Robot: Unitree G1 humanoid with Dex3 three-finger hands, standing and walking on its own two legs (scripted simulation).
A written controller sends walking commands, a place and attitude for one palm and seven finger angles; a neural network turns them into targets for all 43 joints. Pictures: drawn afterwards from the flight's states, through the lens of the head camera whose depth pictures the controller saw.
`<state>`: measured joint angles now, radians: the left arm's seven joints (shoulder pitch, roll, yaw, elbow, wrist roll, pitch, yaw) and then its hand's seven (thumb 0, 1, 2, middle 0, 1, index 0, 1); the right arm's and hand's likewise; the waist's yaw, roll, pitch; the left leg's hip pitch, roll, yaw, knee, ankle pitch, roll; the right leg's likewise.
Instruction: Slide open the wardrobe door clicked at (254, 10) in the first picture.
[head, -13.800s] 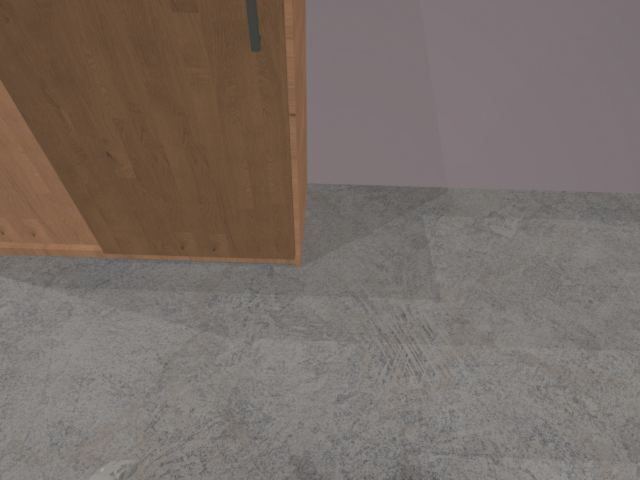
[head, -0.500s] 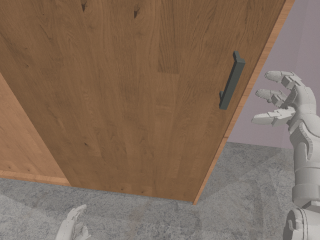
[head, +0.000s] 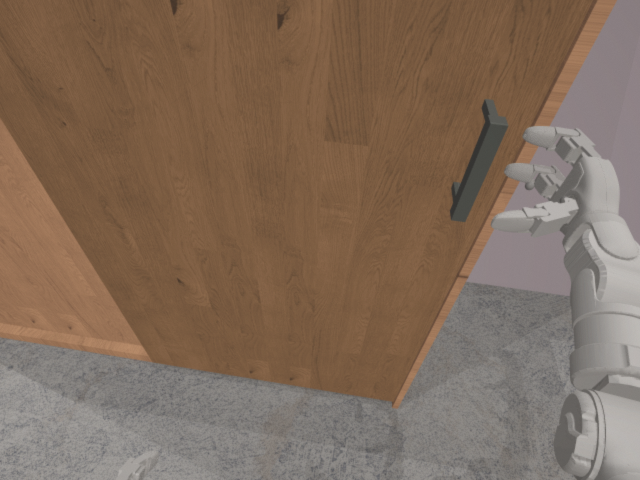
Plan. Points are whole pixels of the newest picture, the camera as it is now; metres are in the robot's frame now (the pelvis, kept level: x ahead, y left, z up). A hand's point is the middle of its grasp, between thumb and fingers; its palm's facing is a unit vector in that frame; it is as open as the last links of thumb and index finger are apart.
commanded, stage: move the hooked fingers beside the handle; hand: right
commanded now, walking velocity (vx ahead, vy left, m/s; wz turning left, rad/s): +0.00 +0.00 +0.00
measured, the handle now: (473, 163) +0.47 -0.14 +0.19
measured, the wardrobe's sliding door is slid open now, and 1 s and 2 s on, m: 0.00 0.00 0.00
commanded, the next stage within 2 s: none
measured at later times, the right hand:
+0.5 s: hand (528, 187) +0.42 -0.20 +0.19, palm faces +0.06 +1.00 +0.02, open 14.0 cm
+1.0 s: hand (530, 203) +0.41 -0.20 +0.18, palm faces +0.10 +1.00 +0.02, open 14.0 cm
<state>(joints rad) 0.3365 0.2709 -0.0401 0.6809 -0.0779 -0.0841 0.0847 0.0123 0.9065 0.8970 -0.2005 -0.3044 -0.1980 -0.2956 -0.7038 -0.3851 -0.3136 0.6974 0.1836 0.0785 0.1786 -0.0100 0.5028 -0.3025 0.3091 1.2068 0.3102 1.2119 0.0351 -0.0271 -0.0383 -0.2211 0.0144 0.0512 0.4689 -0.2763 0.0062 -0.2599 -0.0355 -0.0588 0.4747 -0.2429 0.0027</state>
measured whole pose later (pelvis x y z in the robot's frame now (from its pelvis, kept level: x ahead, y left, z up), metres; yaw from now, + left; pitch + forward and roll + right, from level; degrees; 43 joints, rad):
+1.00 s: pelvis -0.01 +0.00 +0.00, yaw -1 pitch +1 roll +0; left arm 0.28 0.27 -0.05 0.65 -0.08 -0.06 0.09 0.01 0.91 0.90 -0.20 -0.30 -0.20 -0.30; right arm -0.69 -0.37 -0.30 0.68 0.18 0.15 0.16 -0.01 0.51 -0.30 0.30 1.20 0.30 1.20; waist 0.03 -0.02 -0.04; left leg -0.23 0.02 0.06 0.47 -0.27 0.01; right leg -0.28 -0.03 -0.05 0.48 -0.23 0.00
